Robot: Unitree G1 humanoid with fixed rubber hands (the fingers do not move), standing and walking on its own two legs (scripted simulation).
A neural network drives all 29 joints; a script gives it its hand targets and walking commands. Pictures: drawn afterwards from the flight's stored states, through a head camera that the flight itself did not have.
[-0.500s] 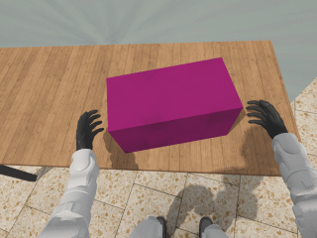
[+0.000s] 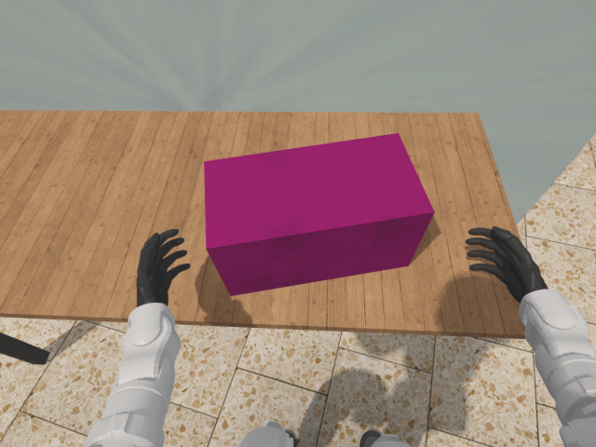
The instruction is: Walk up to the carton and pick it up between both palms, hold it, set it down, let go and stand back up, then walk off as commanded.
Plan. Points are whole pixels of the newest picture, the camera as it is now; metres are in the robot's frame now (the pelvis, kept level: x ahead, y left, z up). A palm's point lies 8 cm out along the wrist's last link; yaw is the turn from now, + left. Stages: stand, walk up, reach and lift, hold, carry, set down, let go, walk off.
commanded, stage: set down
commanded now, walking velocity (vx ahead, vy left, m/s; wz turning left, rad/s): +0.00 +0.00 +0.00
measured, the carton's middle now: (312, 216) +0.46 +0.05 -0.04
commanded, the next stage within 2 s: none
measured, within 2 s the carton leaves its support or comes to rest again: neither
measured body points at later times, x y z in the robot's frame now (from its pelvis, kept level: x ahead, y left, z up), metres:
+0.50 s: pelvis +0.02 -0.01 +0.01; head +0.05 -0.01 +0.46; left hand +0.27 +0.26 +0.01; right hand +0.32 -0.26 -0.01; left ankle +0.04 +0.10 -0.72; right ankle +0.06 -0.14 -0.72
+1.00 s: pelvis +0.03 -0.02 +0.01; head +0.03 -0.03 +0.46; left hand +0.20 +0.25 -0.01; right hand +0.26 -0.25 -0.03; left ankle +0.04 +0.10 -0.72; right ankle +0.06 -0.14 -0.72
